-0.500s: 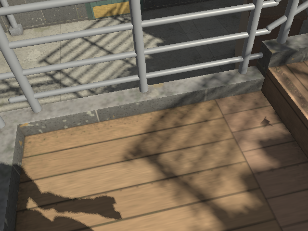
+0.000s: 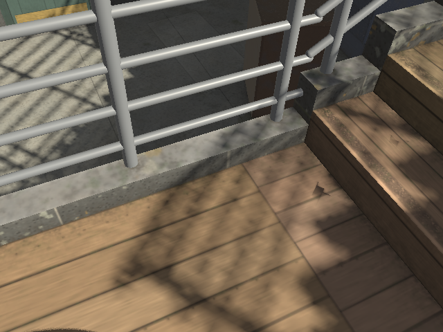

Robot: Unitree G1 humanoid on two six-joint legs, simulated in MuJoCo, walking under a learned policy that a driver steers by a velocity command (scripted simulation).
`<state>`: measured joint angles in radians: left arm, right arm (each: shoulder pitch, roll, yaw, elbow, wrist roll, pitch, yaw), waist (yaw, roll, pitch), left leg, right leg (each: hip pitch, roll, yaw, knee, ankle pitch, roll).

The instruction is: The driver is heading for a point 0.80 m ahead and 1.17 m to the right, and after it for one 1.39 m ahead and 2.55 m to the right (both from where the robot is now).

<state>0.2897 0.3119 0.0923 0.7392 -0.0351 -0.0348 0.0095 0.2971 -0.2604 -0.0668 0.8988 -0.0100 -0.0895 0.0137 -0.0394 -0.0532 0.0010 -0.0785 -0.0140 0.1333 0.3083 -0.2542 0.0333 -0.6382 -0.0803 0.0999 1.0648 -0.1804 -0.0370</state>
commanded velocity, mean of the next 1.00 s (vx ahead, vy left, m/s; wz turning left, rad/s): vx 0.49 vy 0.00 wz -0.58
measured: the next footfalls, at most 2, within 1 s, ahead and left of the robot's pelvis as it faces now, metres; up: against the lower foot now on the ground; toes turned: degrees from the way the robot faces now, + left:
right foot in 0.24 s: +0.30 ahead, -0.15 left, +0.00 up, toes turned -10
left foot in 0.70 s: +0.59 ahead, -0.01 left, +0.00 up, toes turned -28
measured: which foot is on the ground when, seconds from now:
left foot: down 0.00-0.24, up 0.26-0.68, down 0.70-1.00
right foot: up 0.00-0.22, down 0.24-0.70, up 0.72-1.00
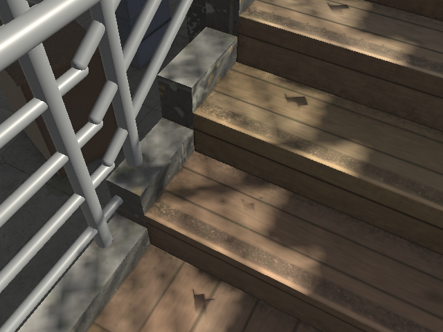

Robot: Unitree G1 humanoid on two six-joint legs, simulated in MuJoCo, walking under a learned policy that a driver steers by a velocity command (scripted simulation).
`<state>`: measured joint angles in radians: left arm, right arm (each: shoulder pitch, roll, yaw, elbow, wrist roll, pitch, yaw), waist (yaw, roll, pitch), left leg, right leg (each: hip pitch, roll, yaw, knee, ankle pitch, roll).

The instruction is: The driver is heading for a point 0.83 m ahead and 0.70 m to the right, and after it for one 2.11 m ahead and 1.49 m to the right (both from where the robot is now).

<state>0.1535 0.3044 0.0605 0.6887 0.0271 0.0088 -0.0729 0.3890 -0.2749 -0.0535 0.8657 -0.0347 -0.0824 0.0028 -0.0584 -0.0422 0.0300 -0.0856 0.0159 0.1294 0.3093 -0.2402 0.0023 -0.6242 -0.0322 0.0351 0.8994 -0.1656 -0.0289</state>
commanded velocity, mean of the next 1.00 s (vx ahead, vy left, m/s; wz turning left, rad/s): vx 0.31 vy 0.00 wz -0.60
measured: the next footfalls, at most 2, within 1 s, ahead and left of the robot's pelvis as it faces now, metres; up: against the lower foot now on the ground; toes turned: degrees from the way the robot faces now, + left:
right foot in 0.16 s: +0.22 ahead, -0.12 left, +0.00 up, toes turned -8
left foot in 0.58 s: +0.45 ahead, -0.01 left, +0.00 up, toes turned -21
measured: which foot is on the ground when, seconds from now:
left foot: down 0.00-0.18, up 0.20-0.56, down 0.58-1.00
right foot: up 0.00-0.14, down 0.16-0.60, up 0.62-0.96, down 0.98-1.00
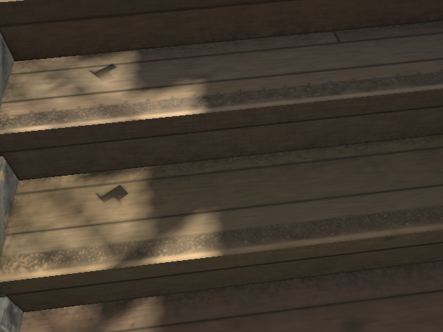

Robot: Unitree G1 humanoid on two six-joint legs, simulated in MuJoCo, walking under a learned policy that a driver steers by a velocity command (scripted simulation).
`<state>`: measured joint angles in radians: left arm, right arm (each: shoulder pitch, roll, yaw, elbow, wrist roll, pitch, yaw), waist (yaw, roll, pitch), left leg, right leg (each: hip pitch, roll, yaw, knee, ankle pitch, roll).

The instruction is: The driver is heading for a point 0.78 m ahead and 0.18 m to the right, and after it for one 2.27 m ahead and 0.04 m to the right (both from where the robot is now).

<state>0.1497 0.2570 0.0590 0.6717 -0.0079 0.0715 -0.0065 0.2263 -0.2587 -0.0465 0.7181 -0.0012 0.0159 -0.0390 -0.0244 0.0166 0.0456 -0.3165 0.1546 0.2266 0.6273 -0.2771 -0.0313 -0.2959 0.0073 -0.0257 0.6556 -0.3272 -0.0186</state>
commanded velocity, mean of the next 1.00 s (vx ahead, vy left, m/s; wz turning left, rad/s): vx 0.31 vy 0.00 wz -0.40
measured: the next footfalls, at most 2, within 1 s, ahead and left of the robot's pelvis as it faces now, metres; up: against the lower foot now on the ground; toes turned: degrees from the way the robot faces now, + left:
left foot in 0.50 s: +0.07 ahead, +0.06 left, +0.00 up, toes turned -17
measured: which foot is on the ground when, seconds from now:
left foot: down 0.00-0.00, up 0.02-0.48, down 0.50-1.00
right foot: down 0.00-0.48, up 0.50-1.00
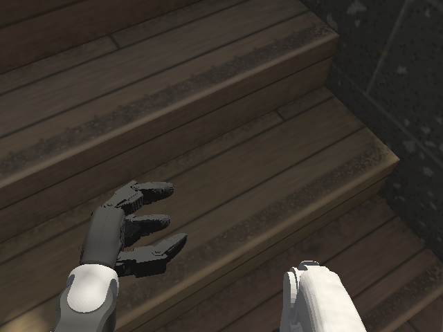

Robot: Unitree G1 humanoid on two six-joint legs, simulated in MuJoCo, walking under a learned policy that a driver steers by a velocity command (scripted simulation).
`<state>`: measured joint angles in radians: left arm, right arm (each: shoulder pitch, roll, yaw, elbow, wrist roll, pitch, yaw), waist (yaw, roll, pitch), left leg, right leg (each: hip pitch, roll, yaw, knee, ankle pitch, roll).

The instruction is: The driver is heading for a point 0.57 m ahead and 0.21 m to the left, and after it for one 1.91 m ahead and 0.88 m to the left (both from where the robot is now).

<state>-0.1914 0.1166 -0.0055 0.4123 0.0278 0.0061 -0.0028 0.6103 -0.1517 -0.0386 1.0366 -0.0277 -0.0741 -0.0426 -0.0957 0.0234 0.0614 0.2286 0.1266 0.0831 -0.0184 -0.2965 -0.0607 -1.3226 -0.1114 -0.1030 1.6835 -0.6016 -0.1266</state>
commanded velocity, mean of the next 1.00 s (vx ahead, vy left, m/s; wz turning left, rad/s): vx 0.48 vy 0.00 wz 0.41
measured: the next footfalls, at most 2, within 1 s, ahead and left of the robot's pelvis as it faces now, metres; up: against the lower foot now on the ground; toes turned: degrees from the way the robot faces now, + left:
right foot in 0.04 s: +0.27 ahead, -0.14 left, +0.18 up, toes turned -7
left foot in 0.72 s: +0.52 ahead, -0.04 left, +0.35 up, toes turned +10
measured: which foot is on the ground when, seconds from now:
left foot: down 0.00-0.06, up 0.08-0.70, down 0.72-1.00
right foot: up 0.00-0.02, down 0.04-0.72, up 0.74-0.98, down 1.00-1.00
